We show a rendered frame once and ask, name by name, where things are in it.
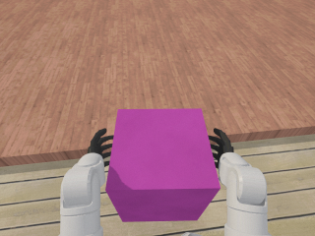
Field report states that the robot right hand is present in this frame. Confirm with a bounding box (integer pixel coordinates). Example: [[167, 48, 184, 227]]
[[208, 128, 234, 169]]

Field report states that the left robot forearm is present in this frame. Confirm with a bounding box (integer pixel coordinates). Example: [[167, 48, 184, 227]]
[[58, 152, 106, 236]]

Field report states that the right robot forearm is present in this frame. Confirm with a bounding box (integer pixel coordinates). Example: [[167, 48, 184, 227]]
[[218, 152, 272, 236]]

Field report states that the carton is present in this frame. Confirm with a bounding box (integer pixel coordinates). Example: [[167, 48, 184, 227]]
[[105, 108, 221, 222]]

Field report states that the robot left hand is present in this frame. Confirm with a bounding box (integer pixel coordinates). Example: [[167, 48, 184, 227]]
[[88, 128, 114, 167]]

